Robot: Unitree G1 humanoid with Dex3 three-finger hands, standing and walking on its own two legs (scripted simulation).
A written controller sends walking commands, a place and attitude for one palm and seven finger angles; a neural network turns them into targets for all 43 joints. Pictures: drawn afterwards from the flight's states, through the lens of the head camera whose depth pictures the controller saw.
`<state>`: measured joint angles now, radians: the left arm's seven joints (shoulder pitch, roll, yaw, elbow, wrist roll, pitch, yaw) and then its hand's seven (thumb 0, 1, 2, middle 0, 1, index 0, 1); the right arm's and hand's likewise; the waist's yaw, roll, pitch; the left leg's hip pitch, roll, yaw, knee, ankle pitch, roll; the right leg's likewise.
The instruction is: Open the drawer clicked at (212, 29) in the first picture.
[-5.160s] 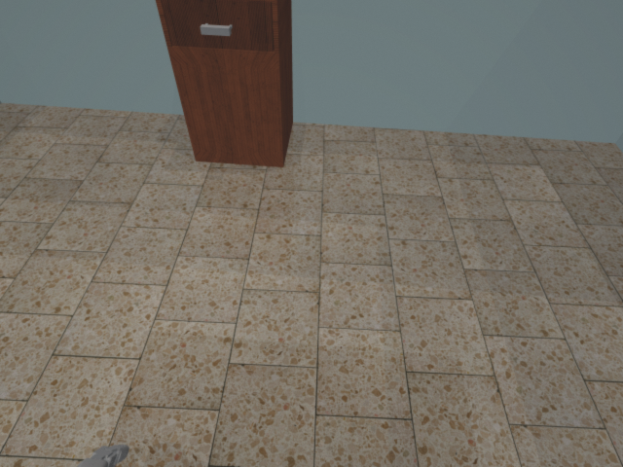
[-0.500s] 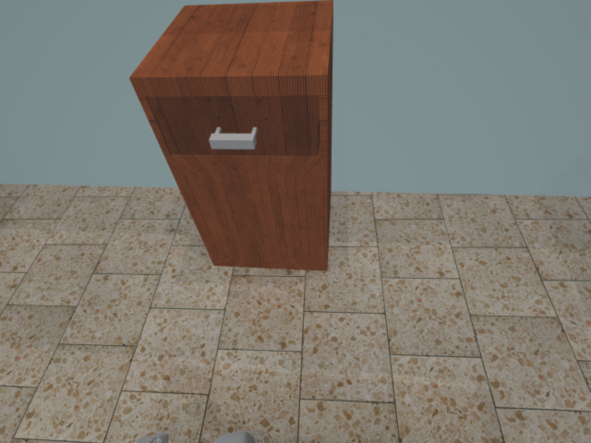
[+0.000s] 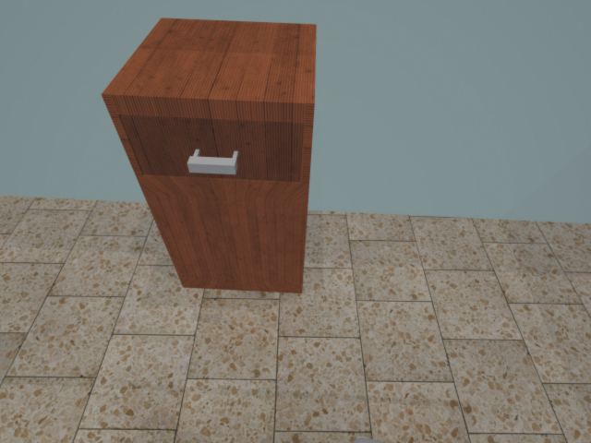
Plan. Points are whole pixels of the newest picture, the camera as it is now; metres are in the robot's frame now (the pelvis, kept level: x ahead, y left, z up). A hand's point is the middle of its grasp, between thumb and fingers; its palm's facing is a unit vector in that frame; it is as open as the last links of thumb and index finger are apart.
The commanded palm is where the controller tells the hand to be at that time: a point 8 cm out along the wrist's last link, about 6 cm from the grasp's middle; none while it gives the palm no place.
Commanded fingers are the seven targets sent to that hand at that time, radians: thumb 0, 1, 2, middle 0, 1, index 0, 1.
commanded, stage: take the last steps up to it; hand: left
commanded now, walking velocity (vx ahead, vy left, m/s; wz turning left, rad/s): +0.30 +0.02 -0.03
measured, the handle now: (214, 159) +0.74 +0.23 -0.09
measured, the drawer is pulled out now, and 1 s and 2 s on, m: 0.00 0.00 0.00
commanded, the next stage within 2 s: come to a stop and stand still in 0.44 s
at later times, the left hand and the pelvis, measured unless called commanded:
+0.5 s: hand out of the picture +0.13 +0.13 -0.17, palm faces +0.11 -0.98 -0.16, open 7.3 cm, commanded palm none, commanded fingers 0.00 0.90 0.90 -0.20 -0.30 -0.20 -0.30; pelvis +0.16 -0.03 +0.00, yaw +2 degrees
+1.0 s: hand (195, 363) +0.28 +0.19 -0.18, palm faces +0.04 -0.96 -0.27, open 7.3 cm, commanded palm none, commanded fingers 0.00 0.90 0.90 -0.20 -0.30 -0.20 -0.30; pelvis +0.20 -0.02 -0.01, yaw -1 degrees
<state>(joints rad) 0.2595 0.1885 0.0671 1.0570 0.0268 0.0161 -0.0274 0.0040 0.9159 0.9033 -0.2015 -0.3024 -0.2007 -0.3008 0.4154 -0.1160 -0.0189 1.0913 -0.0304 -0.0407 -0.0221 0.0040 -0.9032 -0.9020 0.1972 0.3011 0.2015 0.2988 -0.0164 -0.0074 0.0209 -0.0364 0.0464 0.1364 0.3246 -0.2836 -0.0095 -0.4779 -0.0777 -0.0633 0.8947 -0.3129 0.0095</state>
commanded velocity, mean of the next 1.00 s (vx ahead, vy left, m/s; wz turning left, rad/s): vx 0.02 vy -0.02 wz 0.01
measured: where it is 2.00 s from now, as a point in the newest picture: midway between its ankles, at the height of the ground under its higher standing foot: outside the picture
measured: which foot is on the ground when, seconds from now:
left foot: down 0.00-0.14, up 0.16-0.58, down 0.60-1.00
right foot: up 0.00-0.10, down 0.12-0.62, up 0.64-1.00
